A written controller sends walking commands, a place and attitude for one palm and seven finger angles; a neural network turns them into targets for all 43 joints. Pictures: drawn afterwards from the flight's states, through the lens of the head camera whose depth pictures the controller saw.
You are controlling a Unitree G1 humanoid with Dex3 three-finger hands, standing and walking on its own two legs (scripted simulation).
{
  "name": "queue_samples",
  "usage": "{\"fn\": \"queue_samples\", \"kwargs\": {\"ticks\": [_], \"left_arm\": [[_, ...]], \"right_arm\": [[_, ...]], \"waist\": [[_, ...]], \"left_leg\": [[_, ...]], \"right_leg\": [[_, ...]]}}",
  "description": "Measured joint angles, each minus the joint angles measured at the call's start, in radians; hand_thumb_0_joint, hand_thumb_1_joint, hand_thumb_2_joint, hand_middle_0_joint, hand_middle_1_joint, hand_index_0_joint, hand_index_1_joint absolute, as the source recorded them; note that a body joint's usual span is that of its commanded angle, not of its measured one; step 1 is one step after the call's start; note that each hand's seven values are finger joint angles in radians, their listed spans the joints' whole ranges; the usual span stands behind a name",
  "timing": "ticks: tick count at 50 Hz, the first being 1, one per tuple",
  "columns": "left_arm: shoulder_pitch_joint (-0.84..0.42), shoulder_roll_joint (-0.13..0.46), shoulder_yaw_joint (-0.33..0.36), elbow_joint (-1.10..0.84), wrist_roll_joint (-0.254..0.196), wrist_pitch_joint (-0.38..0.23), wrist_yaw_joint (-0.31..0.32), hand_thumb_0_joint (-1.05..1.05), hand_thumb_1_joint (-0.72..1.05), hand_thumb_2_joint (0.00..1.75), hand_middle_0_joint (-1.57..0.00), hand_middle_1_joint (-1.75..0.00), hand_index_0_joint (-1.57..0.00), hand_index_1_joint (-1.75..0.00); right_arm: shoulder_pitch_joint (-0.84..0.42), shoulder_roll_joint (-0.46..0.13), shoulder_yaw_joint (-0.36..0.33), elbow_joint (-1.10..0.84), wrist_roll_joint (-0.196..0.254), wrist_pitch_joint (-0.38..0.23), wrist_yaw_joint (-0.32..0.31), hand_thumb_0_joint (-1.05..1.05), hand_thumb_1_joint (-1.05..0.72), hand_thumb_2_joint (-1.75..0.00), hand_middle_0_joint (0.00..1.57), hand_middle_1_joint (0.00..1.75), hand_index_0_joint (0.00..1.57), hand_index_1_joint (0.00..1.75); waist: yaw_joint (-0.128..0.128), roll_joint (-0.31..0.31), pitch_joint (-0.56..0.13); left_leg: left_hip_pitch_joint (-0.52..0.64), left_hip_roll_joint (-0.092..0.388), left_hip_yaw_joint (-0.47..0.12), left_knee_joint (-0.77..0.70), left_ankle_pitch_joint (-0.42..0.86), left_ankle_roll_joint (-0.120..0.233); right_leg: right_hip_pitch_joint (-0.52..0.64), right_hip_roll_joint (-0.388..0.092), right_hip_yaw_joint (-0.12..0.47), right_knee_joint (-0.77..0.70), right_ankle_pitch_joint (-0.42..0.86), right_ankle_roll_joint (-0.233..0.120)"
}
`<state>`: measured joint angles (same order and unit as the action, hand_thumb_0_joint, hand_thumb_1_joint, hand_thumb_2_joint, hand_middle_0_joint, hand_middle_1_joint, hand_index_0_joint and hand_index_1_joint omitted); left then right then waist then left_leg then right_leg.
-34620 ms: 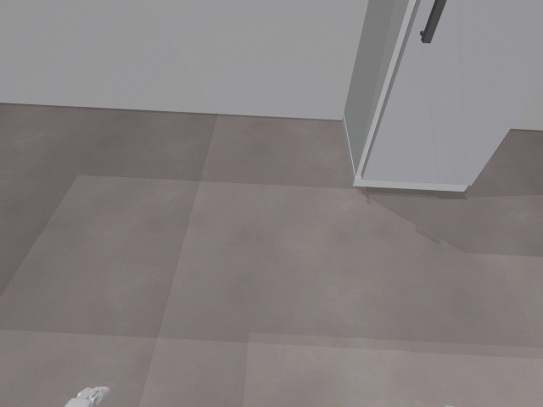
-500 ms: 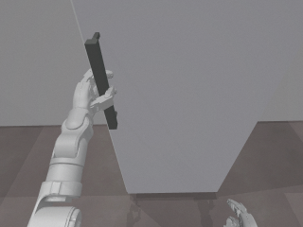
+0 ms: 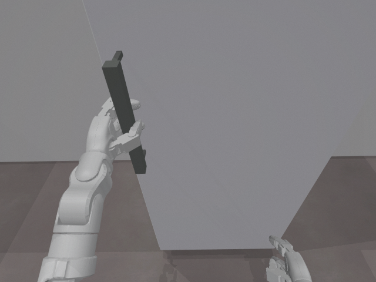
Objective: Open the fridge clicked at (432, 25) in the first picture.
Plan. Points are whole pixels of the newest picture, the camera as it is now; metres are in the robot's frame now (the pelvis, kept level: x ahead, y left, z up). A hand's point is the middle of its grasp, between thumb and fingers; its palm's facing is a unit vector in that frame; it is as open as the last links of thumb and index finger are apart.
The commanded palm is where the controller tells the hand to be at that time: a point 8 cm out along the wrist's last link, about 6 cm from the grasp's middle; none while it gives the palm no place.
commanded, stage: pull the door a little, standing still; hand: left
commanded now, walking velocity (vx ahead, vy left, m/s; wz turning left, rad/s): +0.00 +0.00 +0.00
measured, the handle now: (131, 120) +0.41 +0.15 +0.17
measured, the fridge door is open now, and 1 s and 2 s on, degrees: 0 14 56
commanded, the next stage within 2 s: walk backward, drawing the door open in 0.18 s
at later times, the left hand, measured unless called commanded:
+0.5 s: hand (131, 166) +0.27 +0.12 +0.17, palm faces -0.04 -0.98 -0.18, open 6.9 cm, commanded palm +0.24 +0.17 +0.17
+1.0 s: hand (143, 183) +0.25 +0.09 +0.16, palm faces +0.36 -0.90 -0.25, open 7.2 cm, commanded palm +0.19 +0.13 +0.17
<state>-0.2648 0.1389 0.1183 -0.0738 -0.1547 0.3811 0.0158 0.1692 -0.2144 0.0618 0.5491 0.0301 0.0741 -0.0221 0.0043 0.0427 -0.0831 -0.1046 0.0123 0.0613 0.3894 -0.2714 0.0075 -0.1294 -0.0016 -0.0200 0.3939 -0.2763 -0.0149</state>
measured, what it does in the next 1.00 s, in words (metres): steps to the right: right foot, then left foot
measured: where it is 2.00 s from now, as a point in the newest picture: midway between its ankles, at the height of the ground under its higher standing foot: outside the picture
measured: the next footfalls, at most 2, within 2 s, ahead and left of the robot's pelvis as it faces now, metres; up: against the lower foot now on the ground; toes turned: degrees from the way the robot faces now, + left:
right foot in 0.72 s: +0.25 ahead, -0.04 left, +0.00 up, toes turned +5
left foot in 0.98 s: +0.06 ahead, +0.02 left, +0.00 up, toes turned +13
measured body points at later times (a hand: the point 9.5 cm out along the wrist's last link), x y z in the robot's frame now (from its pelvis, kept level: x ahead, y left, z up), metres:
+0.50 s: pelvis +0.06 +0.01 +0.00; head +0.09 -0.01 +0.45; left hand +0.27 +0.17 +0.18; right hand +0.26 -0.22 -0.08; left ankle -0.06 +0.13 -0.72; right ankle -0.04 -0.09 -0.72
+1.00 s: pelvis +0.03 -0.11 -0.03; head +0.06 -0.11 +0.42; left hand +0.22 +0.14 +0.18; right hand +0.26 -0.29 -0.10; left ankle +0.02 +0.01 -0.75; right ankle +0.19 -0.07 -0.73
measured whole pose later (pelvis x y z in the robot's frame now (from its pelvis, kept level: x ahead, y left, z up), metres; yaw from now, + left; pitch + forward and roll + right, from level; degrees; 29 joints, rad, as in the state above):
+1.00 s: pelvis +0.03 -0.11 -0.03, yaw +10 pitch -3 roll +2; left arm 0.28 0.25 0.15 -0.58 -0.03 -0.10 0.11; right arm 0.11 -0.19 0.01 0.52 -0.02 -0.01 -0.04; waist -0.04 -0.02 0.12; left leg -0.25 -0.03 0.07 0.61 -0.32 0.06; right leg -0.51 0.09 -0.14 0.63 -0.20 0.07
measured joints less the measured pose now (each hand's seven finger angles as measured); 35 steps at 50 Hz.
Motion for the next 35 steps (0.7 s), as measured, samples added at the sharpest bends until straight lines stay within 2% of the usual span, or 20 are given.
{"fn": "queue_samples", "kwargs": {"ticks": [8,15,16,19,21,23,25,27,29,30,32,35], "left_arm": [[0.228,0.002,0.009,-0.265,-0.016,0.027,-0.016,-0.01,0.73,0.75,-0.24,-1.32,-0.19,-1.31],[0.618,-0.012,-0.033,-0.610,-0.033,0.003,-0.028,-0.01,0.70,0.73,-0.26,-1.29,-0.20,-1.31],[0.657,0.010,-0.050,-0.636,-0.018,-0.029,-0.029,-0.01,0.68,0.73,-0.27,-1.30,-0.21,-1.31],[0.699,0.096,-0.102,-0.621,0.029,-0.207,-0.023,-0.03,0.59,0.73,-0.32,-1.32,-0.26,-1.33],[0.710,0.110,-0.129,-0.621,0.051,-0.298,-0.015,-0.04,0.56,0.73,-0.35,-1.34,-0.29,-1.35],[0.722,0.107,-0.152,-0.627,0.070,-0.369,-0.013,-0.05,0.54,0.73,-0.38,-1.36,-0.30,-1.35],[0.741,0.098,-0.165,-0.634,0.079,-0.413,-0.010,-0.06,0.53,0.74,-0.40,-1.37,-0.32,-1.35],[0.756,0.096,-0.166,-0.633,0.092,-0.441,0.011,-0.06,0.52,0.76,-0.42,-1.38,-0.33,-1.36],[0.755,0.096,-0.156,-0.622,0.109,-0.446,0.034,-0.08,0.51,0.76,-0.43,-1.38,-0.33,-1.36],[0.750,0.100,-0.149,-0.615,0.114,-0.441,0.044,-0.09,0.50,0.77,-0.44,-1.39,-0.33,-1.37],[0.741,0.111,-0.127,-0.606,0.112,-0.426,0.057,-0.10,0.50,0.78,-0.44,-1.39,-0.32,-1.38],[0.726,0.131,-0.089,-0.594,0.092,-0.397,0.069,-0.11,0.50,0.79,-0.45,-1.39,-0.29,-1.39]], "right_arm": [[0.017,-0.007,-0.005,-0.024,0.002,0.022,0.021,0.01,-0.90,-0.90,0.21,0.30,0.20,0.30],[0.031,-0.016,-0.019,-0.050,0.004,0.001,0.044,0.01,-0.90,-0.90,0.20,0.30,0.20,0.30],[0.030,-0.018,-0.018,-0.056,-0.002,-0.005,0.036,0.01,-0.90,-0.90,0.20,0.30,0.20,0.30],[0.019,-0.026,-0.020,-0.060,-0.024,-0.017,0.006,0.01,-0.90,-0.90,0.20,0.30,0.19,0.30],[0.009,-0.037,-0.022,-0.070,-0.033,-0.022,-0.011,0.01,-0.90,-0.90,0.20,0.30,0.19,0.30],[0.000,-0.043,-0.025,-0.077,-0.039,-0.026,-0.023,0.01,-0.90,-0.90,0.20,0.30,0.19,0.30],[-0.014,-0.040,-0.028,-0.076,-0.044,-0.024,-0.028,0.01,-0.90,-0.90,0.20,0.30,0.19,0.30],[-0.023,-0.026,-0.042,-0.081,-0.058,-0.032,-0.009,0.01,-0.90,-0.90,0.20,0.30,0.19,0.30],[-0.016,-0.007,-0.054,-0.081,-0.066,-0.051,0.011,0.01,-0.90,-0.90,0.20,0.30,0.19,0.30],[-0.008,0.005,-0.054,-0.080,-0.063,-0.057,0.016,0.01,-0.90,-0.90,0.20,0.30,0.19,0.30],[0.016,0.034,-0.044,-0.075,-0.050,-0.067,0.019,0.01,-0.90,-0.90,0.20,0.30,0.19,0.30],[0.069,0.065,-0.018,-0.073,-0.038,-0.089,0.006,0.01,-0.90,-0.90,0.21,0.30,0.20,0.30]], "waist": [[-0.001,0.004,-0.020],[0.042,0.017,-0.052],[0.044,0.017,-0.051],[0.035,0.001,-0.034],[0.033,-0.010,-0.010],[0.033,-0.018,0.014],[0.036,-0.017,0.042],[0.027,0.006,0.074],[0.013,0.032,0.108],[0.008,0.036,0.125],[0.002,0.021,0.154],[-0.019,-0.013,0.178]], "left_leg": [[-0.004,0.001,-0.002,0.025,0.013,0.002],[0.014,0.003,-0.029,0.066,0.028,0.001],[0.006,0.001,-0.039,0.087,0.023,0.006],[-0.069,-0.015,-0.074,0.206,0.024,0.013],[-0.117,-0.026,-0.088,0.277,0.029,0.017],[-0.122,-0.030,-0.086,0.272,0.019,0.012],[-0.066,-0.029,-0.080,0.168,0.006,0.011],[-0.010,-0.024,-0.112,0.069,0.014,0.015],[0.028,-0.017,-0.148,0.021,0.037,0.008],[0.043,-0.018,-0.162,0.011,0.052,0.004],[0.071,-0.032,-0.175,0.016,0.081,-0.009],[0.094,-0.060,-0.166,0.101,0.074,-0.034]], "right_leg": [[-0.014,0.003,0.007,0.017,0.017,0.004],[-0.019,0.005,-0.029,0.049,0.045,-0.004],[-0.013,0.005,-0.031,0.047,0.038,-0.001],[-0.007,-0.010,-0.058,0.044,0.007,-0.002],[-0.020,-0.021,-0.078,0.065,-0.015,-0.005],[-0.047,-0.033,-0.092,0.111,-0.028,-0.005],[-0.120,-0.044,-0.084,0.240,0.007,0.012],[-0.231,-0.012,-0.040,0.462,-0.090,0.020],[-0.316,0.027,-0.032,0.574,-0.174,0.016],[-0.342,0.039,-0.036,0.560,-0.174,0.014],[-0.357,0.051,-0.048,0.419,-0.087,0.007],[-0.295,0.045,-0.057,0.140,0.205,-0.005]]}}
